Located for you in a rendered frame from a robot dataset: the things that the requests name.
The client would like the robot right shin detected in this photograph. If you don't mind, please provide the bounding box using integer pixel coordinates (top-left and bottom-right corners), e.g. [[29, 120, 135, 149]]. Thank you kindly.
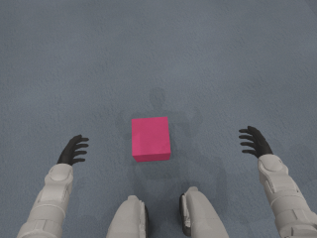
[[184, 186, 198, 226]]

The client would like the robot right thigh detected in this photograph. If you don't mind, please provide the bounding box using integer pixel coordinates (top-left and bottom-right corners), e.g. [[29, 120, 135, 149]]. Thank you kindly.
[[181, 190, 230, 238]]

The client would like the carton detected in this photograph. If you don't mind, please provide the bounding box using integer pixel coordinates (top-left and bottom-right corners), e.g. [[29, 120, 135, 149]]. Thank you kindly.
[[132, 116, 171, 163]]

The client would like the robot left hand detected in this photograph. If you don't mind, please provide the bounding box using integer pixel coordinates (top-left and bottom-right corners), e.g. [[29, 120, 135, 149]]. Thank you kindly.
[[56, 134, 89, 166]]

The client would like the robot right hand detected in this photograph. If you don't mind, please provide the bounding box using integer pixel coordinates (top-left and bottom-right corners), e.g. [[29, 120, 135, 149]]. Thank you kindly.
[[239, 126, 273, 158]]

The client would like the left robot forearm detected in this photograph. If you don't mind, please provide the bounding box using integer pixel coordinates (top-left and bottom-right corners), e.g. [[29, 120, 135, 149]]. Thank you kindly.
[[16, 164, 73, 238]]

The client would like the right robot forearm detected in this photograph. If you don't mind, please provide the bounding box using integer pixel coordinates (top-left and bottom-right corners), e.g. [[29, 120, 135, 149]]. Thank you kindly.
[[258, 154, 317, 238]]

